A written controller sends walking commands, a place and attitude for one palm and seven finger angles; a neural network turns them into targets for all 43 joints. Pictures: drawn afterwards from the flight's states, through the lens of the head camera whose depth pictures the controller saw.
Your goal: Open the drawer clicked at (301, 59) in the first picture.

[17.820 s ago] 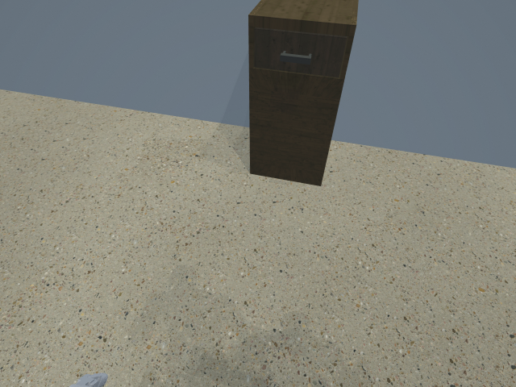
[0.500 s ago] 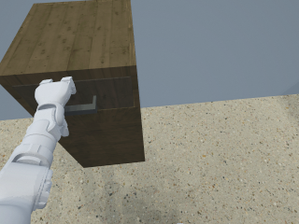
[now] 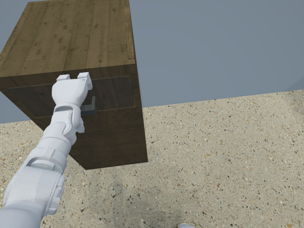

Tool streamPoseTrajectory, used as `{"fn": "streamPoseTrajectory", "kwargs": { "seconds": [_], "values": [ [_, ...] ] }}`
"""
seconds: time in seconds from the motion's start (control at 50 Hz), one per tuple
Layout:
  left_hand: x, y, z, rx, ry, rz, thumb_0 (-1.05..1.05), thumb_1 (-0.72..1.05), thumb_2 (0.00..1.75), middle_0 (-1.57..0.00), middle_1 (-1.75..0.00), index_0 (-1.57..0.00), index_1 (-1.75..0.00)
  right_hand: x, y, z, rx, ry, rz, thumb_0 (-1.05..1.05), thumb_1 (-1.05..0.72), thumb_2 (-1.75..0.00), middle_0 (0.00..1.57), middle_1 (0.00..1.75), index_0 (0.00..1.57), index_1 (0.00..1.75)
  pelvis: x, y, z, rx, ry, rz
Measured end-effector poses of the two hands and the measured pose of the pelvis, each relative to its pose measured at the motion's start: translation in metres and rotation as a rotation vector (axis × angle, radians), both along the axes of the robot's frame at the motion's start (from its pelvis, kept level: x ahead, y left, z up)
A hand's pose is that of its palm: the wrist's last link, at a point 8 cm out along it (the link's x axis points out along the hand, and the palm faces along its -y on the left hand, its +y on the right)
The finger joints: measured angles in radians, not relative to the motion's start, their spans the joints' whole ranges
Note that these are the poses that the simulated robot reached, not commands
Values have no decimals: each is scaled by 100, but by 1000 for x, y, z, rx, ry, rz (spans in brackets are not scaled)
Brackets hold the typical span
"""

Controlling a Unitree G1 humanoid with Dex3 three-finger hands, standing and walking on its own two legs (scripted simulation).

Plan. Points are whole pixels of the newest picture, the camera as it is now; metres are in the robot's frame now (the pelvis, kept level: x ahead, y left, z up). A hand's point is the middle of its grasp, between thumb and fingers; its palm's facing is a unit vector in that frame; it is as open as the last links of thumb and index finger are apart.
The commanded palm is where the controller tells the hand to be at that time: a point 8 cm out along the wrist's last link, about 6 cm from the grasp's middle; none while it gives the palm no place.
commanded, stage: move the hooked fingers above the handle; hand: left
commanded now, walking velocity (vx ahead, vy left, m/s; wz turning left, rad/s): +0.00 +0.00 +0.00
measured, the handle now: (77, 105) +0.50 +0.23 -0.02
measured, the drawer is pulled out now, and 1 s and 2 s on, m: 0.00 0.00 0.00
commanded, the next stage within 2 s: lower the fingers behind the handle in 0.44 s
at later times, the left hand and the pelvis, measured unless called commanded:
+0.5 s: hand (79, 105) +0.46 +0.20 +0.03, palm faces +0.07 -0.09 -0.99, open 13.8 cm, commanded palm +0.45 +0.24 +0.09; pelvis +0.01 +0.00 -0.01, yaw +2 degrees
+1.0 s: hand (70, 112) +0.45 +0.23 +0.02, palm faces -0.10 -0.01 -1.00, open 13.8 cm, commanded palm +0.44 +0.25 +0.06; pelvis -0.02 -0.01 -0.01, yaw +0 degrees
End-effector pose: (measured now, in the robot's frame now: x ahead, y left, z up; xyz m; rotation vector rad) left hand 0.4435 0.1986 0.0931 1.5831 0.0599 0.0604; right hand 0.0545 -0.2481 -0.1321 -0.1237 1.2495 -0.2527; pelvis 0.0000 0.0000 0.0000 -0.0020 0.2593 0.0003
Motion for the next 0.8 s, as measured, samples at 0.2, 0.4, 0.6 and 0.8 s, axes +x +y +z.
{"fn": "streamPoseTrajectory", "kwargs": {
  "seconds": [0.2, 0.4, 0.6, 0.8],
  "values": [
    [-11, 52, 6, -11, 101, 95, 0, -49, 30, -33, -120, -35, -122, -5, -17, 13, -63, -26, 7, 1, -91, -90, 20, 30, 21, 30, -2, -8, 3, 2, -12, 4],
    [-22, 32, -25, -63, 97, -134, 0, -49, 30, -32, -120, -32, -121, -19, -44, 19, -169, 89, 56, 1, -91, -90, 20, 30, 20, 30, 4, -1, -5, -20, 27, 56],
    [-2, 1, -11, -36, -105, -101, 0, -49, 30, -46, -127, -35, -125, -9, -14, -2, -53, 57, 36, 1, -91, -90, 20, 30, 20, 30, 4, 6, -9, -15, 38, 25],
    [0, -7, 2, -5, 36, -7, 0, -49, 30, -39, -122, -35, -126, -3, 9, 1, 8, -23, 8, 1, -91, -90, 20, 30, 21, 30, -8, -1, 0, 5, -9, -1]
  ]
}}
